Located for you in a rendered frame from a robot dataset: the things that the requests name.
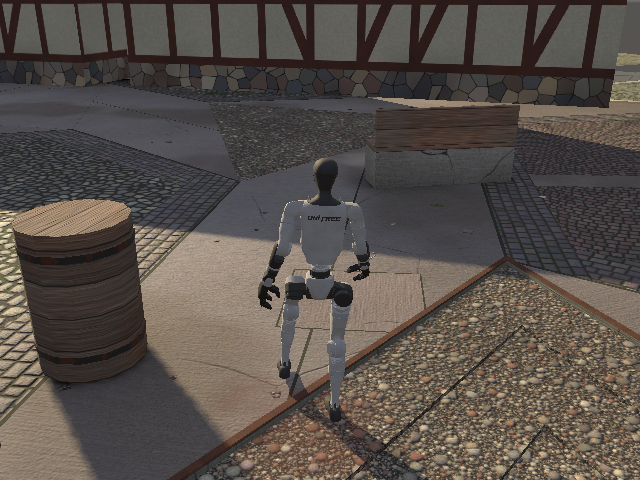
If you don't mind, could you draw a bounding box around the robot left shin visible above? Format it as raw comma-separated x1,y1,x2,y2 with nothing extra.
281,304,296,366

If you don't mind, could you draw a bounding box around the robot left hand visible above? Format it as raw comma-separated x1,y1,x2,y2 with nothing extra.
258,282,280,310

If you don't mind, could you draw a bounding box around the robot right forearm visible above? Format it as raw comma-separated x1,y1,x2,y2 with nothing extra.
356,240,370,270

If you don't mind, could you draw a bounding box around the robot right hand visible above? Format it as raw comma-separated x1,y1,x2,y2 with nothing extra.
347,264,370,281

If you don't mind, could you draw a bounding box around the robot right thigh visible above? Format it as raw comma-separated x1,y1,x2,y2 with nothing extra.
327,281,353,358

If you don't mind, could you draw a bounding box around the left robot upper arm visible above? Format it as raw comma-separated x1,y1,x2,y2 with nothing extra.
275,200,304,257

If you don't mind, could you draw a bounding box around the right robot upper arm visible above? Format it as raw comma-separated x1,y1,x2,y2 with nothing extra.
344,202,367,255

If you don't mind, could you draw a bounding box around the robot left forearm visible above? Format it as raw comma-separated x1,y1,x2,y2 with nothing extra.
261,241,285,287

